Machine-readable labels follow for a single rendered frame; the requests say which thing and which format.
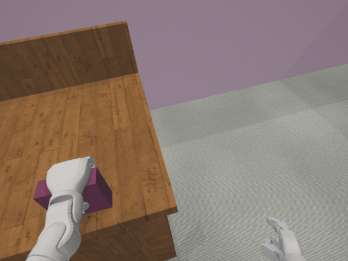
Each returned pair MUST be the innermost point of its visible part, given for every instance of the right robot hand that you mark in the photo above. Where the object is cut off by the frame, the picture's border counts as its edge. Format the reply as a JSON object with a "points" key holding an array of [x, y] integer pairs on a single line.
{"points": [[274, 248]]}

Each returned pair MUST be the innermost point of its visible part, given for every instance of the left robot hand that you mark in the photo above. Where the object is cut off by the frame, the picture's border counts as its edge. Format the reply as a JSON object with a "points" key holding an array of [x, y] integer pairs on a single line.
{"points": [[71, 175]]}

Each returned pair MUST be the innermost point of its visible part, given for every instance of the table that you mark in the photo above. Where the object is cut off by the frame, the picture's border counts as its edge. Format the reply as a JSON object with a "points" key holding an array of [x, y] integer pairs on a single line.
{"points": [[71, 95]]}

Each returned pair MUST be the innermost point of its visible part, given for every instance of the left robot forearm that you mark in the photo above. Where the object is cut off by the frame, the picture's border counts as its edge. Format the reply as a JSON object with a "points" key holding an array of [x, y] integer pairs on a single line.
{"points": [[60, 238]]}

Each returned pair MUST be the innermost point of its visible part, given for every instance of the sponge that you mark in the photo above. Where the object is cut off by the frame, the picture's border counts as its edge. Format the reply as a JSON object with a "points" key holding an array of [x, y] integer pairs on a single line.
{"points": [[96, 193]]}

